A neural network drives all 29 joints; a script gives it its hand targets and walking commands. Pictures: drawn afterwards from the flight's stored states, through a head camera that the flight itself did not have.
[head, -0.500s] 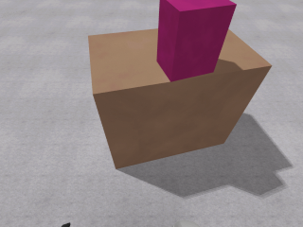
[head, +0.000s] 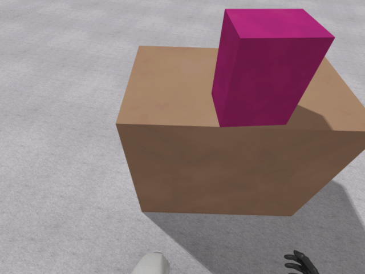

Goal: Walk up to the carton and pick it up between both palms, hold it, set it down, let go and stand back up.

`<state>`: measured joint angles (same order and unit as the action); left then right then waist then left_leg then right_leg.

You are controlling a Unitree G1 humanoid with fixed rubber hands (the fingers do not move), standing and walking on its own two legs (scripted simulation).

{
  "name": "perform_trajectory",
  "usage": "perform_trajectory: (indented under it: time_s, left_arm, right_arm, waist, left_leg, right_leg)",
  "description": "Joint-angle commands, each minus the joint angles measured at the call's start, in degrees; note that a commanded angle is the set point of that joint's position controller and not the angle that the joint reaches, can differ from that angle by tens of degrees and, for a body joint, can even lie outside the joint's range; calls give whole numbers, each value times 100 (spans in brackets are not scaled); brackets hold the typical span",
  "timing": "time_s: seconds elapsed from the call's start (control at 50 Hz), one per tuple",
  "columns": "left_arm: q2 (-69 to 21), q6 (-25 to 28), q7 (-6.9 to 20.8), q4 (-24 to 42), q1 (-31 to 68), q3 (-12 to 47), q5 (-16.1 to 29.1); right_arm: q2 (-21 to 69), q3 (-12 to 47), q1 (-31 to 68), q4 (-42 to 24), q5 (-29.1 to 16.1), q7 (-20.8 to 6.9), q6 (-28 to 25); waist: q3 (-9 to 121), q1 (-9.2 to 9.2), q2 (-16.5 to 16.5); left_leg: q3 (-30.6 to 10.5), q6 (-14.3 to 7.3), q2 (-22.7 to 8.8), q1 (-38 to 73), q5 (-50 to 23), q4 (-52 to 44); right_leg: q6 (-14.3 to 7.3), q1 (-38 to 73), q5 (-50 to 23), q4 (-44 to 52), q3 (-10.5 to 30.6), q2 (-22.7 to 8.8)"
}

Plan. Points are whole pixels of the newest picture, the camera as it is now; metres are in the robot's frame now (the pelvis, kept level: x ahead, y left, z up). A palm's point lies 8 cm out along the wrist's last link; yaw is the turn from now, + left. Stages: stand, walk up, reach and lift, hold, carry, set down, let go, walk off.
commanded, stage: walk up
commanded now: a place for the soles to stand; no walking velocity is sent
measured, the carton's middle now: (258, 72) +0.64 -0.15 +0.11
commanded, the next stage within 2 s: none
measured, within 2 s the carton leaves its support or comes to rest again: neither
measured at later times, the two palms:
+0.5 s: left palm (141, 214) +0.27 +0.15 -0.12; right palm (353, 258) +0.21 -0.40 -0.14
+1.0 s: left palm (174, 213) +0.28 +0.06 -0.13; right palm (330, 170) +0.44 -0.40 -0.09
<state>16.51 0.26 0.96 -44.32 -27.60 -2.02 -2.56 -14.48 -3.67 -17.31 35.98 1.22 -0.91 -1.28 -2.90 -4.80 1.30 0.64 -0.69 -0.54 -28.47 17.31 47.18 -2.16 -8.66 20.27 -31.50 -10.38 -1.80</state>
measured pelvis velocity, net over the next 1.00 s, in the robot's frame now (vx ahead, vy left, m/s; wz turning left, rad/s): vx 0.28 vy -0.18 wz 0.11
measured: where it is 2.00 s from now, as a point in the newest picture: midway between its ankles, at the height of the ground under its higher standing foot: (220, 264)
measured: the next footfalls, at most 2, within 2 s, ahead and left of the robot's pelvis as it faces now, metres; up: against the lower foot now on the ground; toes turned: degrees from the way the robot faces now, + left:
left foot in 0.06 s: +0.15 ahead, +0.11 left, +0.00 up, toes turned +2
right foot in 0.46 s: +0.32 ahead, -0.27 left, +0.00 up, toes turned +3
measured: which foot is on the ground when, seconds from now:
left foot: up 0.00-0.04, down 0.06-0.48, up 0.50-0.80, down 0.82-1.00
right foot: down 0.00-0.08, up 0.10-0.44, down 0.46-1.00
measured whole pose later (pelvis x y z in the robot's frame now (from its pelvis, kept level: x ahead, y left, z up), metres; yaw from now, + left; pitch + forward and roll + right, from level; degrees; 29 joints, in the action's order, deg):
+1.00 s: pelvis +0.28 -0.18 +0.00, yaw +6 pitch -1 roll +0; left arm 14.1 -1.2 0.6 -41.9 -22.3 1.4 -0.1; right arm -13.2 0.9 -12.3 38.1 -0.1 0.3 0.5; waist -2.0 -2.3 1.6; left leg 2.9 -1.1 -0.5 -18.8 14.5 34.5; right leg -3.1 -12.9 20.0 -33.9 -8.7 -0.2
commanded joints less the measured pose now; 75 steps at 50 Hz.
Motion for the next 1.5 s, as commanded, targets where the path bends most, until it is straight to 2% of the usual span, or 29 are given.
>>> perform_trajectory:
  time_s: [0.0,0.02,0.04,0.06,0.08,0.1,0.14,0.18,0.28,0.36,0.4,0.42,0.44,0.46,0.48,0.5,0.58,0.68,0.74,0.76,0.78,0.8,0.82,0.86,0.92,1.0,1.06,1.16,1.48]
  left_arm:
    - [885,77,45,523,174,-179,41]
    - [755,68,57,560,21,-112,46]
    - [555,60,66,646,-62,-5,7]
    - [359,5,111,830,-253,130,-129]
    - [879,-195,89,864,-128,-123,-86]
    - [1001,-341,94,923,163,-176,-114]
    - [939,-342,115,1063,612,-194,-181]
    - [659,-264,174,1056,393,-131,-84]
    - [350,-231,322,1180,506,-107,2]
    - [360,-139,361,1194,502,-199,24]
    - [634,-90,301,946,-220,-382,-38]
    - [873,-58,245,772,-641,-494,-65]
    - [1186,-9,195,766,-851,-561,-77]
    - [1483,17,146,1000,-584,-509,-68]
    - [1714,-76,109,1153,34,-591,80]
    - [1624,-92,81,1193,359,-524,182]
    - [1012,-57,-24,1047,698,-271,7]
    - [879,31,-139,945,780,-163,99]
    - [871,31,-112,908,818,-52,224]
    - [747,37,-94,907,665,9,271]
    - [573,38,-75,925,389,77,320]
    - [469,-17,-84,878,18,126,338]
    - [501,-154,-130,785,-49,77,304]
    - [580,-177,-118,746,82,30,241]
    - [820,50,-69,670,257,5,228]
    - [746,157,-83,665,175,29,304]
    - [721,135,-94,738,199,24,296]
    - [634,69,-90,798,306,17,317]
    - [557,72,-74,519,394,4,296]
  right_arm:
    - [-440,-243,-549,-483,118,194,-246]
    - [-615,-305,-935,-393,156,271,-242]
    - [-895,-402,-1485,-333,233,335,-233]
    - [-1330,-411,-1819,-393,368,418,-224]
    - [-1469,-559,-1740,-306,253,512,-70]
    - [-1467,-544,-1567,-274,205,561,-25]
    - [-1123,-362,-1116,-366,218,586,-116]
    - [-1001,-262,-711,-363,231,532,-214]
    - [-1120,-299,-349,-213,216,409,-354]
    - [-1288,-394,-145,-292,262,366,-304]
    - [-1157,-317,-89,-317,279,351,-216]
    - [-827,-200,-381,-274,282,354,-166]
    - [-385,-43,-729,-300,236,328,-131]
    - [-148,34,-778,-505,161,341,-80]
    - [-461,-96,-814,-518,34,420,35]
    - [-723,-145,-555,-534,102,451,80]
    - [-685,-189,-680,-331,8,315,-57]
    - [-302,-1,-385,-443,42,152,-119]
    - [-316,15,-440,-436,81,170,-146]
    - [-503,-12,-323,-465,81,181,-143]
    - [-789,-64,-217,-496,91,197,-119]
    - [-969,-71,-42,-540,27,211,-83]
    - [-1017,-52,117,-471,-77,219,3]
    - [-884,74,695,-469,-177,203,59]
    - [-625,217,581,-332,-154,141,2]
    - [-635,238,586,-109,-67,128,-18]
    - [-597,273,657,9,-63,149,-15]
    - [-644,288,702,201,-61,173,12]
    - [-732,286,402,655,-125,146,-29]
  waist:
    - [106,455,48]
    - [424,622,-294]
    - [759,906,-849]
    - [916,916,-1577]
    - [582,1046,-1091]
    - [246,985,-961]
    - [-453,868,-420]
    - [-611,594,-497]
    - [-415,420,-1258]
    - [-64,312,-1252]
    - [335,-91,-521]
    - [545,-249,424]
    - [758,-388,1523]
    - [596,-317,2306]
    - [520,-157,2124]
    - [49,-88,1791]
    - [-291,260,949]
    - [39,420,334]
    - [537,653,33]
    - [586,636,-213]
    - [770,602,-778]
    - [933,428,-904]
    - [737,394,-783]
    - [191,239,-769]
    - [262,391,-492]
    - [404,408,-91]
    - [551,386,76]
    - [587,387,226]
    - [57,419,-340]
  left_leg:
    - [337,-162,303,1995,-846,-1721]
    - [191,-254,302,2719,-805,-1740]
    - [-972,-560,-439,3578,-80,-1829]
    - [-3710,-1100,-2094,4070,813,-2324]
    - [-4618,-1835,-2651,3425,2078,-2843]
    - [-4859,-2040,-2744,2910,2589,-3032]
    - [-3527,-1686,-2193,2252,1444,-3081]
    - [-2301,-1401,-1703,1668,-364,-2854]
    - [-1247,-1324,-1289,1131,-1112,-2649]
    - [-821,-1023,-1146,533,-381,-2027]
    - [-705,-831,-1009,-83,314,-1204]
    - [-443,-629,-663,-270,532,-173]
    - [107,-309,-73,-577,1107,1392]
    - [-77,-46,454,-1346,2338,2342]
    - [-246,-48,270,-1291,2560,2798]
    - [-409,-53,-22,-1424,2212,3062]
    - [-318,9,-312,-483,1303,1880]
    - [89,49,-164,786,126,-145]
    - [167,-133,40,2136,-1343,-1641]
    - [-192,-283,-143,2520,-1630,-1775]
    - [-1121,-587,-928,2721,-1653,-1859]
    - [-2151,-1097,-1815,2115,-1227,-2246]
    - [-2122,-1408,-1980,1349,-243,-2547]
    - [-1522,-951,-1419,542,508,-2682]
    - [-578,-293,-680,1035,-1035,-1945]
    - [-400,-308,-664,1759,-2255,-1606]
    - [-257,-271,-666,1773,-2232,-1637]
    - [-163,-209,-673,1792,-1860,-1798]
    - [-291,-182,-805,1500,-674,-2530]
  right_leg:
    - [-677,-958,-567,63,871,-1057]
    - [-487,-1236,-886,-734,548,-833]
    - [-239,-2002,-583,-2064,202,-553]
    - [100,-2987,1530,-3332,348,-167]
    - [183,-3252,1688,-3980,628,-194]
    - [190,-3404,1520,-4295,928,-406]
    - [308,-3488,812,-4421,1173,-529]
    - [379,-3056,350,-4002,1277,-570]
    - [425,-2317,-94,-2533,1154,-770]
    - [210,-831,-627,-1147,746,-575]
    - [121,629,-1020,-689,398,-232]
    - [56,1173,-723,-523,357,-34]
    - [-193,1370,-130,-66,1077,-517]
    - [-732,995,279,822,3283,-1697]
    - [-1473,398,1795,1781,4407,-2215]
    - [-1634,-132,2532,2075,4676,-2349]
    - [-1168,-937,174,1133,2476,-1538]
    - [-1016,-1109,-2392,604,1710,-1504]
    - [-520,-1261,-2743,-165,1395,-1258]
    - [-260,-1578,-2214,-205,1333,-1158]
    - [13,-1828,-1238,-536,1020,-882]
    - [269,-1322,340,-947,789,-454]
    - [251,-853,1127,-927,843,-274]
    - [159,-466,215,104,1060,-319]
    - [53,-476,-1033,755,1434,-721]
    - [178,-469,-2392,823,1306,-771]
    - [210,-196,-2892,837,1218,-786]
    - [149,-166,-2521,919,1156,-699]
    - [-44,-404,-736,1187,1316,-459]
